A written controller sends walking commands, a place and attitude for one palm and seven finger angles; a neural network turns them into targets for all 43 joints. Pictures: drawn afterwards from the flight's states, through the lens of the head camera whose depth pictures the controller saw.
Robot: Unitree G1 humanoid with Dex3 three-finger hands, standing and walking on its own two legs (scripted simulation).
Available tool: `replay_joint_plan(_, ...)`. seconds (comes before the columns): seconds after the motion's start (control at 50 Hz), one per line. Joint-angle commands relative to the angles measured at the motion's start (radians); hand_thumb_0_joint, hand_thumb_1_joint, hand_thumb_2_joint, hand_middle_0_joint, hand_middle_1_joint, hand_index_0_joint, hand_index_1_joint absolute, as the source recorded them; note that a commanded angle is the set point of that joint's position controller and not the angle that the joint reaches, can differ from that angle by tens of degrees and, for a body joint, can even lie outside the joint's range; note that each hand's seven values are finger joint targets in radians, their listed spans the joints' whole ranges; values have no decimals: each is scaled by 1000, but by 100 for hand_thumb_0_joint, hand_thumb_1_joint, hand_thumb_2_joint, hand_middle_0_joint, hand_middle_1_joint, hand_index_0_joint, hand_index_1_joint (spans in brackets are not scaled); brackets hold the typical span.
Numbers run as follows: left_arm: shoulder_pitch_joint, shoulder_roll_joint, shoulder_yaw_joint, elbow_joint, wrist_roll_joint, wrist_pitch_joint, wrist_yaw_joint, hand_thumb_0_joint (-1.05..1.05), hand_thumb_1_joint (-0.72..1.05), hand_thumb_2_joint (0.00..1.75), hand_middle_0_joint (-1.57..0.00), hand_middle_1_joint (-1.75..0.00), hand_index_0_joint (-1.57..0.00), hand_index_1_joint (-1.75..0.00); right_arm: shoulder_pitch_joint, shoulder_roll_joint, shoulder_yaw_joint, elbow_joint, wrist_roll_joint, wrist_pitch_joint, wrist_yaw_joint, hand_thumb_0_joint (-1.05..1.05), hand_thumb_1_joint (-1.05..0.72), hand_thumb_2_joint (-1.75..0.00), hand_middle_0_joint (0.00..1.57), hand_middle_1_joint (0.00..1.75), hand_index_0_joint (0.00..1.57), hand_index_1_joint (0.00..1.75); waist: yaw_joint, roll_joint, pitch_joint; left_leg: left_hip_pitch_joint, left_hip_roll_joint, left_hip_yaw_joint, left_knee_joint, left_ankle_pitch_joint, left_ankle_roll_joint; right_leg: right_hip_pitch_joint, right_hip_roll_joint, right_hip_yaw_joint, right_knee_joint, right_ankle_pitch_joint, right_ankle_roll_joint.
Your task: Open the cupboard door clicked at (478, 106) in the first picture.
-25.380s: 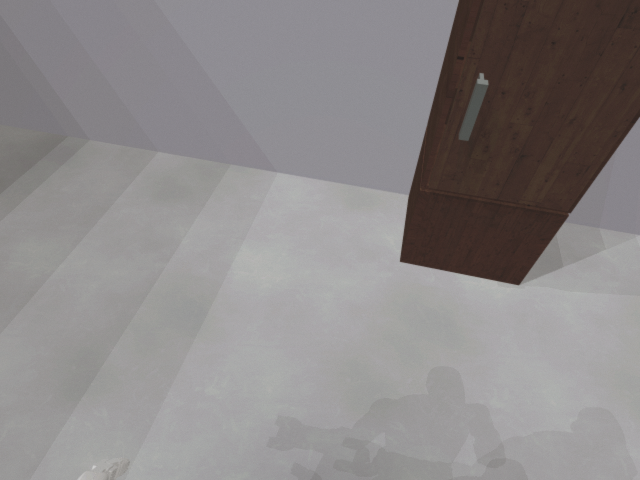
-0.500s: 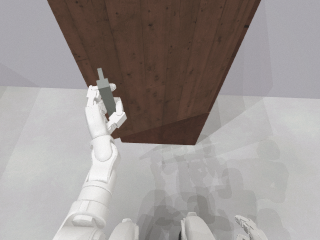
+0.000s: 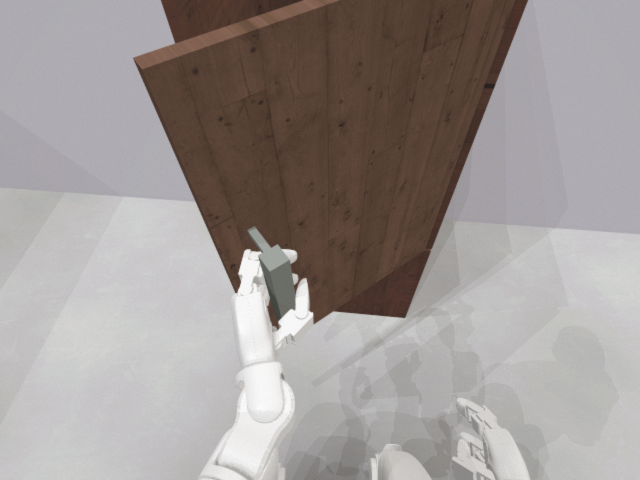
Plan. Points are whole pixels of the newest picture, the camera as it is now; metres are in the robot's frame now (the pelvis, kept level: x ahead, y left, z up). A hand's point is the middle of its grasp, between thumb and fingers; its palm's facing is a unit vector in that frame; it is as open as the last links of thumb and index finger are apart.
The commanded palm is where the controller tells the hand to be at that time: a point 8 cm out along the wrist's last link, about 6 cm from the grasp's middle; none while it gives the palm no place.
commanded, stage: open thumb and fingers to let go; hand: left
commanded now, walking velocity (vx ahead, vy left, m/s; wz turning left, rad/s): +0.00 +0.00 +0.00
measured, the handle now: (272, 278) +0.36 +0.07 +0.03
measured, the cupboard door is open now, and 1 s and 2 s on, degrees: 41 41 43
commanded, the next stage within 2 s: slide the hand sideways off the handle in 0.80 s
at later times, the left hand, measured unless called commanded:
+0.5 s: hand (296, 302) +0.32 +0.04 +0.04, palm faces +0.30 -0.95 -0.01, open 12.6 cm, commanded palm +0.28 +0.09 +0.03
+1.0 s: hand (293, 317) +0.31 +0.04 +0.03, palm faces +0.07 -0.99 -0.08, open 15.2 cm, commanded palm +0.27 +0.09 +0.03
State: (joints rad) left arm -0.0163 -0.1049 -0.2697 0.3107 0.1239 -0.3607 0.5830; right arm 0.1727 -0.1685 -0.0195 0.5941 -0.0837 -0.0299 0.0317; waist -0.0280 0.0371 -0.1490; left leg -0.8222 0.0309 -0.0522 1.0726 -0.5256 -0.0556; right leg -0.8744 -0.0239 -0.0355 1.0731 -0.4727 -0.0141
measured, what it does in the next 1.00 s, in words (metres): stands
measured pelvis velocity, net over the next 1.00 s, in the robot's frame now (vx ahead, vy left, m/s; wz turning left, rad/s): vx -0.03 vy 0.01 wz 0.01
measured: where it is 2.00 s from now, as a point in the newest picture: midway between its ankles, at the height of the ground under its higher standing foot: outside the picture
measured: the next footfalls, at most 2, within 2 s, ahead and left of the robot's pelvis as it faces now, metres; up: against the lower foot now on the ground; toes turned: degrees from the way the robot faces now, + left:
none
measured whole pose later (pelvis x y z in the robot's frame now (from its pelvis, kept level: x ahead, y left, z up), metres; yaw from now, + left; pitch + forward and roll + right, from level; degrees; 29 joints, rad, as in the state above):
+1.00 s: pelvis -0.03 +0.01 -0.01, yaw +1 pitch +15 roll +0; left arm -0.16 -0.06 -0.22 0.43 0.12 -0.40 0.39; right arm 0.18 -0.18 -0.02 0.61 -0.08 -0.04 0.01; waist -0.02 0.03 -0.14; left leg -0.89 0.00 -0.04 1.13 -0.50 -0.04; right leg -0.94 -0.05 -0.02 1.12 -0.45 0.00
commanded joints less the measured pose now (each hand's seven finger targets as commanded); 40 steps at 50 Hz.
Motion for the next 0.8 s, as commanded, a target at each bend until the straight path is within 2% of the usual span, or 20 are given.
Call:
replay_joint_plan(0.0,-299,-72,83,-173,17,-61,49,0,76,84,-39,-134,-39,-134,-61,-88,-23,-101,-10,-48,-27,0,-90,-90,20,30,20,30,-1,-126,-276,36,-61,57,-93,196,44,248,8,16,-178,226,-8)
replay_joint_plan(0.06,-279,-101,66,-144,8,-66,35,0,55,75,-38,-131,-38,-131,-57,-85,-26,-99,-11,-51,-27,0,-90,-90,20,30,20,30,-1,-136,-305,39,-64,66,-88,204,43,267,4,19,-174,253,-5)
replay_joint_plan(0.1,-288,-105,55,-152,13,-70,25,0,41,69,-36,-130,-36,-130,-55,-89,-29,-104,-10,-51,-26,0,-90,-90,20,30,20,30,-1,-119,-319,44,-64,65,-88,213,44,268,5,16,-169,263,-8)
replay_joint_plan(0.12,-302,-93,65,-148,9,-72,23,0,34,66,-36,-129,-36,-129,-51,-89,-29,-99,-11,-50,-27,0,-90,-90,20,30,20,30,-5,-130,-327,38,-64,67,-82,207,45,273,1,23,-171,263,-3)
replay_joint_plan(0.16,-303,-97,59,-149,9,-78,15,0,20,60,-35,-127,-35,-127,-48,-91,-32,-101,-9,-48,-28,0,-90,-90,20,30,20,30,-9,-156,-329,34,-63,67,-82,198,46,280,1,29,-176,253,-1)
replay_joint_plan(0.2,-324,-96,52,-145,13,-80,6,0,6,54,-34,-126,-34,-126,-48,-95,-32,-103,-8,-50,-30,0,-90,-90,20,30,20,30,-14,-143,-321,32,-62,64,-81,193,47,265,-1,29,-176,243,-3)
replay_joint_plan(0.24,-359,-96,54,-122,9,-85,5,0,-8,48,-33,-124,-33,-124,-47,-95,-32,-96,-8,-52,-32,0,-90,-90,20,30,20,30,-23,-155,-296,22,-62,64,-80,162,49,246,-3,33,-186,196,0)
replay_joint_plan(0.3,-364,-78,76,-106,2,-89,5,0,-29,39,-32,-122,-32,-122,-50,-100,-31,-99,-7,-53,-36,0,-90,-90,20,30,20,30,-13,-163,-293,5,-66,61,-87,139,50,247,-2,40,-196,148,-2)
replay_joint_plan(0.36,-396,-78,79,-102,5,-98,11,0,-50,30,-30,-120,-30,-120,-44,-99,-33,-94,-9,-54,-37,0,-90,-90,20,30,20,30,-15,-152,-308,12,-64,64,-88,137,50,241,-2,37,-190,140,-3)
replay_joint_plan(0.4,-379,-62,96,-87,9,-94,18,0,-50,30,-30,-120,-30,-120,-45,-102,-33,-98,-9,-52,-37,0,-90,-90,20,30,20,30,-4,-141,-314,10,-65,63,-93,142,49,244,0,32,-186,145,-7)
replay_joint_plan(0.44,-404,-86,78,-74,11,-93,24,0,-50,30,-28,-110,-28,-110,-41,-100,-33,-92,-10,-51,-35,0,-90,-90,20,30,20,30,-16,-131,-299,14,-62,67,-95,134,49,223,3,24,-183,135,-6)
replay_joint_plan(0.46,-419,-85,79,-72,13,-93,26,0,-50,30,-27,-105,-27,-105,-35,-102,-33,-89,-12,-52,-35,0,-90,-90,20,30,20,30,-20,-146,-303,13,-61,65,-93,135,49,225,3,24,-183,136,-5)
replay_joint_plan(0.5,-400,-74,87,-83,17,-94,32,0,-50,30,-26,-95,-26,-95,-37,-106,-36,-96,-12,-52,-36,0,-90,-90,20,30,20,30,-8,-139,-322,21,-61,64,-96,154,49,232,7,17,-175,156,-11)
replay_joint_plan(0.54,-411,-105,60,-73,21,-91,36,0,-50,30,-24,-85,-24,-85,-31,-103,-36,-90,-12,-52,-33,0,-90,-90,20,30,20,30,-16,-132,-314,28,-58,65,-100,153,47,217,8,7,-167,157,-11)
replay_joint_plan(0.6,-403,-111,59,-78,26,-84,47,0,-50,30,-22,-70,-22,-70,-33,-104,-37,-96,-15,-55,-31,0,-90,-90,20,30,20,30,-8,-120,-328,35,-57,62,-101,169,47,214,13,-2,-158,167,-16)
replay_joint_plan(0.64,-412,-116,58,-69,23,-79,52,0,-50,30,-20,-60,-20,-60,-32,-103,-35,-90,-12,-54,-29,0,-90,-90,20,30,20,30,-12,-116,-309,36,-55,62,-108,155,44,202,13,-6,-159,148,-16)
replay_joint_plan(0.66,-430,-118,55,-66,20,-76,56,0,-50,30,-19,-55,-19,-55,-34,-104,-33,-91,-14,-54,-29,0,-90,-90,20,30,20,30,-15,-133,-307,29,-57,61,-107,145,46,202,13,-5,-164,135,-13)
replay_joint_plan(0.7,-434,-99,78,-66,18,-72,60,0,-50,30,-18,-45,-18,-45,-43,-104,-32,-93,-12,-53,-34,0,-90,-90,20,30,20,30,-12,-137,-302,26,-57,59,-108,135,47,201,15,-2,-171,114,-13)
replay_joint_plan(0.76,-463,-108,80,-43,9,-70,65,0,-50,30,-15,-30,-15,-30,-46,-102,-28,-83,-12,-52,-38,0,-90,-90,20,30,20,30,-20,-155,-284,20,-59,58,-112,108,47,188,13,-2,-178,78,-10)
replay_joint_plan(0.78,-466,-118,71,-36,11,-69,66,0,-50,30,-15,-30,-15,-30,-49,-102,-27,-83,-13,-53,-37,0,-90,-90,20,30,20,30,-21,-143,-272,21,-59,59,-113,101,47,178,14,-4,-180,70,-10)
